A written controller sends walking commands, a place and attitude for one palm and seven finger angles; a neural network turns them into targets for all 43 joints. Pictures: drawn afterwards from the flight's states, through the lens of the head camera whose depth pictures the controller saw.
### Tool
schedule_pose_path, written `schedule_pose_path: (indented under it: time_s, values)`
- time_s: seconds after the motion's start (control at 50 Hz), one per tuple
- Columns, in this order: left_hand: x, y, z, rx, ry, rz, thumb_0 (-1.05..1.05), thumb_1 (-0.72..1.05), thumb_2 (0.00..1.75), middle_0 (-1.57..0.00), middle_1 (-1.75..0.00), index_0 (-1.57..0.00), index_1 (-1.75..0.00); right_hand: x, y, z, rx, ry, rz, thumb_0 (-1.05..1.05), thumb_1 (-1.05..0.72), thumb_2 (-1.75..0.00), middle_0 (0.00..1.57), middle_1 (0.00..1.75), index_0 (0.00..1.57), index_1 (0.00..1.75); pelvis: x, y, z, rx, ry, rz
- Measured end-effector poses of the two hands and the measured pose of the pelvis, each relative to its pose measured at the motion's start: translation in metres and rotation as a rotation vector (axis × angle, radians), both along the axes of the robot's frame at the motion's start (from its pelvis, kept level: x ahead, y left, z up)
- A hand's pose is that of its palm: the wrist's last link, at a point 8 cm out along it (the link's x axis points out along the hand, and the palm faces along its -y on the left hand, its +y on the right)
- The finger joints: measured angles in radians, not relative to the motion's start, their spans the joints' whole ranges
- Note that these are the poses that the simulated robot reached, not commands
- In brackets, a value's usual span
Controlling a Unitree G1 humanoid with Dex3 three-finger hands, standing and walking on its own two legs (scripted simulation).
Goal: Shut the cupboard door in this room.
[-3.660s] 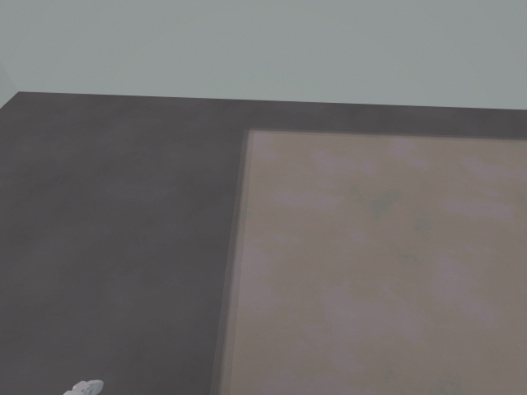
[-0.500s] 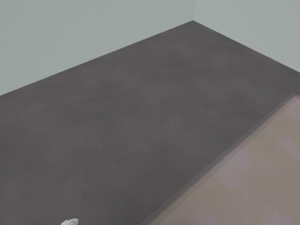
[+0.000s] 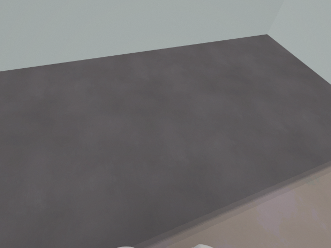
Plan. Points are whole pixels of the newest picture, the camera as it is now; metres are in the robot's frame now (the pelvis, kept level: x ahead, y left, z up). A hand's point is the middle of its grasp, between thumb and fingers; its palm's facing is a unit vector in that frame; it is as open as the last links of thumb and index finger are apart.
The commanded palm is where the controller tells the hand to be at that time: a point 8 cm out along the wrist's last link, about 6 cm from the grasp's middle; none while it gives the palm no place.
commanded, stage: turn or walk to find it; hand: left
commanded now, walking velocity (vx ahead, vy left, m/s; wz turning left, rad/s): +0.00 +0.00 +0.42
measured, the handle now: out of the picture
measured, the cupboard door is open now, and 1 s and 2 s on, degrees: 85 85 85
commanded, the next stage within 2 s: none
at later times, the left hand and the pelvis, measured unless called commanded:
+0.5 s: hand out of the picture +0.03 +0.17 -0.14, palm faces +0.22 -0.94 -0.27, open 7.4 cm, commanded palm none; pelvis -0.02 -0.03 +0.01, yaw +12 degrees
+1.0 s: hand out of the picture -0.08 +0.24 -0.16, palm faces +0.44 -0.86 -0.25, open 7.4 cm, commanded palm none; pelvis -0.04 +0.01 +0.01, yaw +24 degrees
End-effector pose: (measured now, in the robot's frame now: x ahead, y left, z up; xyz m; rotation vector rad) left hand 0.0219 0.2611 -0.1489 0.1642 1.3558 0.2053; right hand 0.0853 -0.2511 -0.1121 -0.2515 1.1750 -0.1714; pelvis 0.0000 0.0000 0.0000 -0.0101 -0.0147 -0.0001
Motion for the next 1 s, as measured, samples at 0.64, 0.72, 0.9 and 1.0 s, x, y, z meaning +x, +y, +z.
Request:
schedule_pose_path:
  time_s: [0.64, 0.72, 0.9, 1.0]
  values:
    - [-0.058, -0.043, 0.032, 0.031, -0.124, 0.211, 0.01, 0.91, 0.9, -0.2, -0.3, -0.2, -0.3, -0.005, -0.014, -0.019, 0.045, 0.159, 0.193, 0.01, -0.91, -0.9, 0.19, 0.3, 0.19, 0.3, -0.025, -0.024, 0.009, 0.031, 0.008, 0.287]
    - [-0.092, -0.029, 0.016, 0.01, -0.077, 0.279, 0.01, 0.91, 0.9, -0.2, -0.3, -0.2, -0.3, 0.017, 0.011, -0.015, 0.016, 0.125, 0.268, 0.01, -0.91, -0.9, 0.19, 0.3, 0.19, 0.3, -0.03, -0.009, 0.003, 0.019, 0.013, 0.328]
    - [-0.136, 0.008, 0.009, 0.011, 0.001, 0.379, 0.01, 0.91, 0.9, -0.2, -0.3, -0.2, -0.3, 0.045, 0.067, 0.001, 0.01, 0.005, 0.381, 0.01, -0.9, -0.9, 0.2, 0.3, 0.2, 0.3, -0.041, 0.014, 0.006, -0.005, 0.016, 0.38]
    - [-0.125, 0.016, 0.023, 0.039, -0.072, 0.396, 0.01, 0.91, 0.9, -0.2, -0.3, -0.2, -0.3, 0.044, 0.079, 0.001, 0.04, 0.012, 0.416, 0.01, -0.9, -0.9, 0.2, 0.3, 0.2, 0.3, -0.042, 0.013, 0.012, -0.008, 0.016, 0.418]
